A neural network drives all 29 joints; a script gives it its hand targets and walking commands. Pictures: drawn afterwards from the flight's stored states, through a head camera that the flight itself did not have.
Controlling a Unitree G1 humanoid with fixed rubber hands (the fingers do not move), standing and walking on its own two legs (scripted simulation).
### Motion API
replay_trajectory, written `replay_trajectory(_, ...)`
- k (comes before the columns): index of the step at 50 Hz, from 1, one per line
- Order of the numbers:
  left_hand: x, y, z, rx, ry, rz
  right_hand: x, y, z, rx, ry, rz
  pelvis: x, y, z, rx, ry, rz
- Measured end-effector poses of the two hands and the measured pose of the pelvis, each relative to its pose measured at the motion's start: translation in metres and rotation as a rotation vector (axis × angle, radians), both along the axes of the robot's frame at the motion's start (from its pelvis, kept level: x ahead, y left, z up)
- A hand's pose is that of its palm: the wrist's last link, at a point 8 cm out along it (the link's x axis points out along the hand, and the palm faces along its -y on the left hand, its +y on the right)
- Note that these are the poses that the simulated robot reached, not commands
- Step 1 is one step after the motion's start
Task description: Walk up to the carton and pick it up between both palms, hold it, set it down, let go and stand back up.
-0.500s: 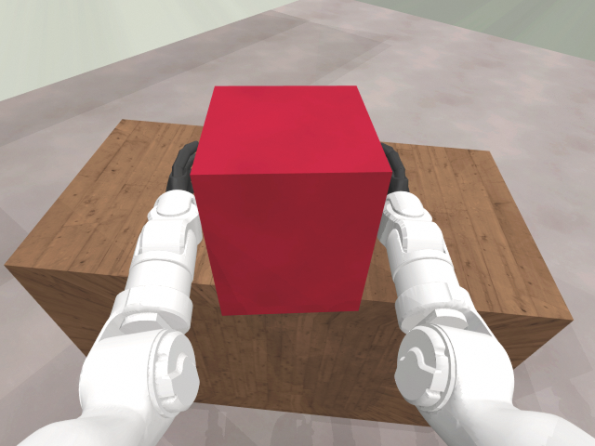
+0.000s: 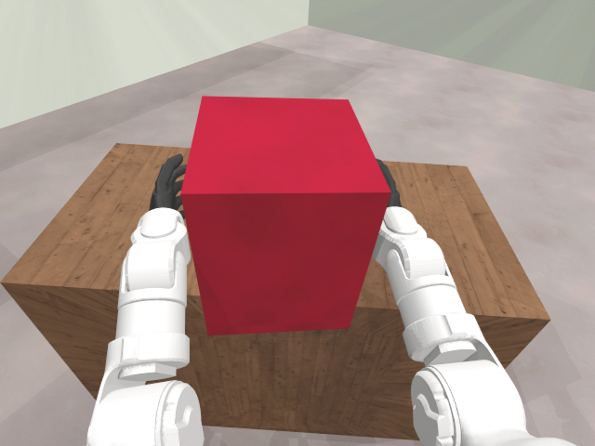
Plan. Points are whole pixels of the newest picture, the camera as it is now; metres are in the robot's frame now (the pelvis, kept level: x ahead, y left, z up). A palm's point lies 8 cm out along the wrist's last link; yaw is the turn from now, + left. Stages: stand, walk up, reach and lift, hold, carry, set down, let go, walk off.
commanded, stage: reach and lift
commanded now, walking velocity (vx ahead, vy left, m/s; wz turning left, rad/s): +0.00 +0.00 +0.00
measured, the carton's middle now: (278, 216) +0.40 +0.03 +0.14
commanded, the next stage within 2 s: hold in 1.18 s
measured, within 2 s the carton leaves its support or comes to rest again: neither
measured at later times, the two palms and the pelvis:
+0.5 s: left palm (198, 198) +0.40 +0.14 +0.18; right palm (412, 214) +0.39 -0.15 +0.16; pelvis +0.01 +0.00 +0.00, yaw -1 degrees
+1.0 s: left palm (188, 201) +0.38 +0.15 +0.18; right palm (404, 225) +0.38 -0.14 +0.15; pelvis +0.02 +0.00 +0.00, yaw -1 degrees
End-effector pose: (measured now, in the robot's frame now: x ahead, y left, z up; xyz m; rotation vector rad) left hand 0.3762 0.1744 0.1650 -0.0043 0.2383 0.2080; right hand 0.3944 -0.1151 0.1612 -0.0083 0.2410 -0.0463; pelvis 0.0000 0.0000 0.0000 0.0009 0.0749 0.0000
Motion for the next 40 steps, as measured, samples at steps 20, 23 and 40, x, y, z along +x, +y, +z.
replay_trajectory(20,0.019,-0.031,0.012,0.012,-0.003,-0.072,-0.002,-0.031,0.003,0.023,-0.006,-0.074,0.001,0.002,0.0,-0.001,0.032,-0.002)
replay_trajectory(23,0.02,-0.036,0.012,0.014,0.002,-0.077,-0.002,-0.037,0.002,0.01,-0.001,-0.074,0.008,0.001,0.0,0.0,0.008,-0.016)
replay_trajectory(40,0.003,-0.019,0.017,-0.008,-0.001,-0.034,-0.007,-0.02,-0.003,0.039,-0.01,-0.037,0.022,-0.002,0.0,0.0,-0.109,-0.001)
